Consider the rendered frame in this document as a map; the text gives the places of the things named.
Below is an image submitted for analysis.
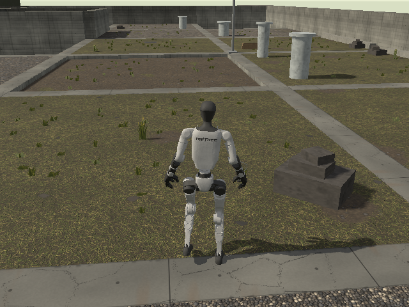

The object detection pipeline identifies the robot left hand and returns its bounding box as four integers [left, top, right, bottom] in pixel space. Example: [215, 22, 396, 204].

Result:
[164, 173, 179, 189]

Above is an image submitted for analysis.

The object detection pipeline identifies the right robot upper arm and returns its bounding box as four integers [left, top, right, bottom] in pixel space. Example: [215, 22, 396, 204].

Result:
[220, 129, 238, 165]

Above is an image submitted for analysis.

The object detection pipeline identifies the robot right forearm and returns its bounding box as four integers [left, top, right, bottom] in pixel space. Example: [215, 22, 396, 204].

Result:
[232, 155, 245, 178]

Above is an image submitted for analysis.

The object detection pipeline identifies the robot left forearm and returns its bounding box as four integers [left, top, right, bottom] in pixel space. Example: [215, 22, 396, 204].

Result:
[167, 153, 180, 177]

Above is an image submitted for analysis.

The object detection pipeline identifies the left robot upper arm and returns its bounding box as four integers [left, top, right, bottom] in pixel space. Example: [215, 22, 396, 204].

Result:
[174, 128, 194, 162]

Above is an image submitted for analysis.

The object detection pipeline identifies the left robot shin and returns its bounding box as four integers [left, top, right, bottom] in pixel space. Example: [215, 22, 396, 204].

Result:
[184, 203, 194, 248]

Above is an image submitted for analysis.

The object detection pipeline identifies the robot left foot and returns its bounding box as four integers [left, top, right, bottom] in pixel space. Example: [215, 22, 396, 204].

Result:
[183, 244, 193, 256]

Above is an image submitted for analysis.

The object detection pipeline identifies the robot right hand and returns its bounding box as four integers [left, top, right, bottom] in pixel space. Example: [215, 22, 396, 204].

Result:
[233, 174, 247, 189]

